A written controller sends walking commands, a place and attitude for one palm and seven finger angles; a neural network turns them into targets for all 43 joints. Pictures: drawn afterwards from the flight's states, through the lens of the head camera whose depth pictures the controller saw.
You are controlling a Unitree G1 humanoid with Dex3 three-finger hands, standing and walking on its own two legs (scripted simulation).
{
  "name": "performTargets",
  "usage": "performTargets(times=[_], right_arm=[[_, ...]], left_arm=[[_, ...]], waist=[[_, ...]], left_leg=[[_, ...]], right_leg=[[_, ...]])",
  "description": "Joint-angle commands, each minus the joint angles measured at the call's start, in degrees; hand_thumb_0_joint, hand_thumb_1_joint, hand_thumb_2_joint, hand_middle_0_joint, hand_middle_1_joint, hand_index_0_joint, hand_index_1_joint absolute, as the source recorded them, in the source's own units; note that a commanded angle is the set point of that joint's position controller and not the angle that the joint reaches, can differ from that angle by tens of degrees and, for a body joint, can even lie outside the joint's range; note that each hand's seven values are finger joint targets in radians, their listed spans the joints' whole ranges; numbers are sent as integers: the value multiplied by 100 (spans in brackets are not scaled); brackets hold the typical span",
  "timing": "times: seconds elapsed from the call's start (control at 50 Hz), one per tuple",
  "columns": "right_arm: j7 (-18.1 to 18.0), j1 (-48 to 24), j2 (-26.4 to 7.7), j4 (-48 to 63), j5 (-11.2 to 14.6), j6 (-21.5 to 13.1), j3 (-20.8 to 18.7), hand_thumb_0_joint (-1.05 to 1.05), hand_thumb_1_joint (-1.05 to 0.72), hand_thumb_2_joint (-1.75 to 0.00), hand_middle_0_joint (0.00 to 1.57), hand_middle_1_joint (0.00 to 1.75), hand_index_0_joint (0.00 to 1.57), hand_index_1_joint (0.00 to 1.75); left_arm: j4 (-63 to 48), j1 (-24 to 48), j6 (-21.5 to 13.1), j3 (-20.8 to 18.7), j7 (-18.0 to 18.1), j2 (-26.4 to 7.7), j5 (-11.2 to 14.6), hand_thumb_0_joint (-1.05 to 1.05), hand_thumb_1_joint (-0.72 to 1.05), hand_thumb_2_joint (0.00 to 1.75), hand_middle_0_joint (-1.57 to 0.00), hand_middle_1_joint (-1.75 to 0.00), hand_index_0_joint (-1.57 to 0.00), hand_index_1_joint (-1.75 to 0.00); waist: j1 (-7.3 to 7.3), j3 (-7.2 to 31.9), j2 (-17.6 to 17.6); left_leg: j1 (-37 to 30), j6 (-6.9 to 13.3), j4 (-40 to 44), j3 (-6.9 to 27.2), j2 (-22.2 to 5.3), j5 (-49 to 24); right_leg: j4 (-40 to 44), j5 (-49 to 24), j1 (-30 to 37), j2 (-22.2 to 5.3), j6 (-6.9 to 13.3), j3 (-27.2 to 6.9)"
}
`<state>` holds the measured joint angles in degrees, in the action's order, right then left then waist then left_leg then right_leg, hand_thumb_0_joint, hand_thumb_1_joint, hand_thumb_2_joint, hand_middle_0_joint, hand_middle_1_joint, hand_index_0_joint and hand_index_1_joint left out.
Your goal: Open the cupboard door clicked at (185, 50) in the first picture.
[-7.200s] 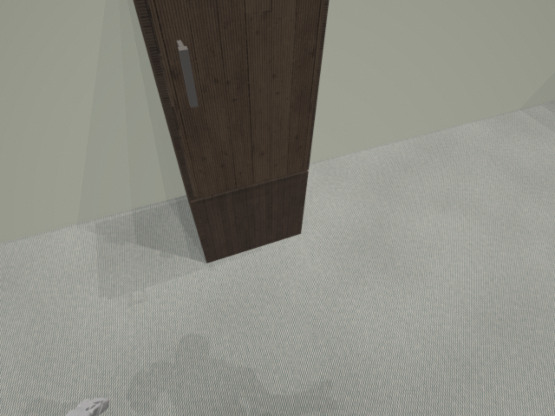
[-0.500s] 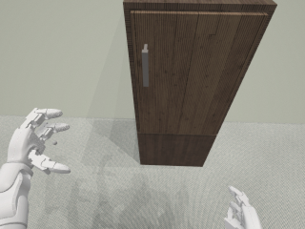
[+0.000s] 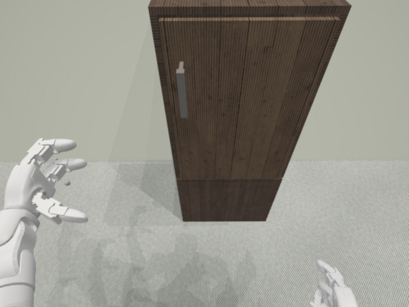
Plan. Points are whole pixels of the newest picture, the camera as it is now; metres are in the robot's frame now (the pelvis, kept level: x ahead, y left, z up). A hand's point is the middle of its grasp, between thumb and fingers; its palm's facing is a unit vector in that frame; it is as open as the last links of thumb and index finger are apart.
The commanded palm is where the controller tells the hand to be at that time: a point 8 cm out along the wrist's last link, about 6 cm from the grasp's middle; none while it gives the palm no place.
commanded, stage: raise the hand with hooked fingers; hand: left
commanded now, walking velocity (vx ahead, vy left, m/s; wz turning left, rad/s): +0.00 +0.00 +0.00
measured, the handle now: (182, 90) +0.60 +0.11 +0.10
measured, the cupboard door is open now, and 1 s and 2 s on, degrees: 0 0 0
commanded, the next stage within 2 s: move the hooked fingers beside the handle in 0.14 s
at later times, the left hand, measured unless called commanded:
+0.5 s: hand (83, 168) +0.33 +0.26 +0.11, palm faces +0.08 -1.00 +0.00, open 14.0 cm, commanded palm +0.30 +0.30 +0.11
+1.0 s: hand (112, 143) +0.39 +0.22 +0.11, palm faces +0.07 -1.00 +0.01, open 14.0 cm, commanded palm +0.37 +0.27 +0.11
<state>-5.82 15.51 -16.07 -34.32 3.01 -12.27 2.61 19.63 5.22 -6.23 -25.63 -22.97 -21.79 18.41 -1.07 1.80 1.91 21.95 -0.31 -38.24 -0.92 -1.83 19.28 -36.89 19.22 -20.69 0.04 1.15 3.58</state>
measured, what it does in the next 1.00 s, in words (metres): stands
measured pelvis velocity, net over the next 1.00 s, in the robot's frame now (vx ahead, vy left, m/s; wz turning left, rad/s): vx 0.00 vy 0.00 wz -0.01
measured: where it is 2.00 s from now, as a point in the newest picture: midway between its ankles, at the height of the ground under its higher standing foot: outside the picture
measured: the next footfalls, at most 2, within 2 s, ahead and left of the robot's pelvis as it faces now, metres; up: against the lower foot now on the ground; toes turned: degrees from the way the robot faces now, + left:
none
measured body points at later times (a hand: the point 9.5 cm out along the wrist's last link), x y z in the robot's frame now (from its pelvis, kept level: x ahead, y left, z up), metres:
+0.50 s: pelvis -0.01 +0.00 +0.00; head +0.02 +0.00 +0.45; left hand +0.32 +0.31 +0.11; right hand +0.16 -0.24 -0.08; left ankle +0.00 +0.12 -0.72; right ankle +0.00 -0.11 -0.72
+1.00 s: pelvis +0.00 +0.00 +0.00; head +0.03 +0.00 +0.45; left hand +0.38 +0.28 +0.11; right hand +0.10 -0.25 -0.11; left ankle +0.00 +0.12 -0.72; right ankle +0.00 -0.11 -0.72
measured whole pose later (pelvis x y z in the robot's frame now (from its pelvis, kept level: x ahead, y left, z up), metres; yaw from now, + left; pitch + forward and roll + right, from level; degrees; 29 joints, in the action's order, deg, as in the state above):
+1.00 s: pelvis +0.00 +0.00 +0.00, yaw -1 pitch +6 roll -1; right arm -4.1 18.6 -15.5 -37.0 2.5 -6.6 2.0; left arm 38.7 26.8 -10.2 -20.1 -15.0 -20.4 12.6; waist 1.9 2.6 1.6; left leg 26.5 0.1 -39.8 -1.4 -1.7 19.6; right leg -38.5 19.3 -25.4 -0.1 0.8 2.9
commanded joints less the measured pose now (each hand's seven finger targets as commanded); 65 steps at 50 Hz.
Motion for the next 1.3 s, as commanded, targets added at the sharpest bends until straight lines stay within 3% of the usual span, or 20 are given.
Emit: performTargets(times=[0.0,0.16,0.22,0.3,0.34,0.4,0.48,0.54,0.58,0.66,0.74,0.8,0.86,0.9,0.98,1.02,1.14,1.18,1.22,1.28], right_arm=[[-84,-445,-674,860,-19,-327,-235,0,-90,-90,20,30,20,30],[-94,-451,-648,859,6,-349,-216,0,-90,-90,20,30,20,30],[-87,-453,-659,872,-9,-345,-216,0,-90,-90,20,30,20,30],[-134,-457,-688,755,26,-320,-196,0,-90,-90,20,30,20,30],[-166,-420,-676,712,32,-320,-202,0,-90,-90,20,30,20,30],[-161,-386,-672,709,14,-308,-201,0,-90,-90,20,30,20,30],[-98,-272,-688,638,-30,-220,-198,0,-90,-90,20,30,20,30],[-39,-224,-667,660,-35,-124,-218,0,-90,-90,20,30,20,30],[6,-140,-695,686,-48,-45,-217,0,-90,-90,20,30,20,30],[64,-46,-662,720,-47,38,-290,0,-90,-90,20,30,20,30],[77,89,-699,593,-40,138,-316,0,-90,-90,20,30,20,30],[77,156,-727,535,-56,232,-329,0,-90,-90,20,30,20,30],[91,218,-692,500,-63,279,-357,0,-90,-90,20,30,20,30],[112,267,-692,465,-68,308,-367,0,-90,-90,20,30,20,30],[114,353,-741,368,-62,410,-351,0,-90,-90,20,30,20,30],[128,370,-731,364,-62,450,-349,0,-90,-90,20,30,20,30],[180,559,-726,252,-94,543,-365,0,-90,-90,20,30,20,30],[188,688,-786,167,-128,588,-372,0,-90,-90,20,30,20,30],[215,739,-783,184,-141,632,-377,0,-90,-90,20,30,20,30],[262,878,-778,165,-170,693,-398,0,-90,-90,20,30,20,30]], left_arm=[[-1190,1541,-392,-506,-15,-1702,160,0,-50,30,-30,-120,-30,-120],[-1191,1585,-296,-380,-104,-1599,160,0,-50,30,-30,-120,-30,-120],[-1132,1556,-307,-483,-98,-1668,195,0,-50,30,-30,-120,-30,-120],[-744,2423,-257,-105,-79,-1469,147,0,-50,30,-30,-120,-30,-120],[-685,2919,-278,155,-25,-1332,31,0,-50,30,-30,-120,-30,-120],[-709,3315,-346,251,118,-1405,-119,0,-50,30,-30,-120,-30,-120],[-228,3174,-388,70,317,-1517,-197,0,-50,30,-30,-120,-30,-120],[-81,3228,-375,-14,438,-1545,-263,0,-50,30,-30,-120,-30,-120],[265,3055,-346,-87,500,-1588,-277,0,-50,30,-30,-120,-30,-120],[-181,3466,-535,120,598,-1386,-358,0,-50,30,-30,-120,-30,-120],[175,3701,-542,238,685,-1249,-368,0,-50,30,-30,-120,-30,-120],[378,3950,-564,78,765,-1483,-440,0,-50,30,-30,-120,-30,-120],[286,4235,-714,245,783,-1349,-513,0,-50,30,-30,-120,-30,-120],[357,4409,-792,345,792,-1262,-491,0,-50,30,-30,-120,-30,-120],[1144,4645,-804,329,851,-1292,-537,0,-50,30,-30,-120,-30,-120],[1212,5032,-853,412,889,-1285,-621,0,-50,30,-30,-120,-30,-120],[1846,5854,-1087,590,1074,-1172,-782,0,-50,30,-30,-120,-30,-120],[2314,6037,-1154,362,1136,-1453,-835,0,-50,30,-30,-120,-30,-120],[2490,6156,-1242,232,1163,-1633,-907,0,-50,30,-30,-120,-30,-120],[2573,6516,-1403,351,1186,-1548,-998,0,-50,30,-30,-120,-30,-120]], waist=[[-34,1170,63],[-46,1230,324],[-55,1227,52],[157,837,-15],[231,990,146],[207,1341,359],[101,1556,86],[61,1585,237],[31,1479,-118],[87,1856,370],[231,1650,-36],[232,1690,-52],[266,1909,210],[322,1968,117],[382,1569,-196],[403,1702,119],[558,1869,69],[573,1803,-220],[531,2046,-10],[608,2264,98]], left_leg=[[-525,207,542,144,225,-1205],[-631,177,548,167,233,-1276],[-573,188,541,165,239,-1244],[-393,182,527,194,230,-740],[-532,189,528,218,234,-679],[-638,182,492,262,239,-679],[-555,165,450,265,234,-1073],[-510,152,437,215,233,-1344],[-308,170,427,203,219,-1354],[-620,160,378,161,213,-1644],[-450,171,379,157,182,-1523],[-365,203,357,128,204,-1417],[-529,191,308,126,206,-1627],[-551,204,262,122,190,-1662],[-197,223,260,117,197,-1279],[-244,199,260,140,203,-1258],[-200,206,121,148,193,-1157],[14,221,85,180,187,-1063],[73,219,38,125,210,-1105],[-42,215,-77,162,194,-1358]], right_leg=[[574,-1423,441,92,-25,-221],[546,-1465,380,95,0,-154],[552,-1474,419,104,-20,-178],[645,-897,12,94,-37,-212],[635,-784,-73,78,-24,-199],[597,-714,-31,76,0,-224],[455,-1201,236,84,17,-167],[379,-1554,286,70,20,-156],[359,-1615,358,88,2,-167],[284,-1864,320,104,25,-168],[302,-1841,205,119,-12,-142],[316,-1780,245,99,-20,-206],[260,-1939,240,106,3,-201],[249,-2033,240,120,-12,-218],[287,-1695,47,119,-21,-217],[238,-1621,-44,102,0,-206],[168,-1511,-280,121,-18,-225],[147,-1415,-294,135,-21,-228],[76,-1532,-191,112,-26,-285],[-44,-1715,-319,151,-9,-248]])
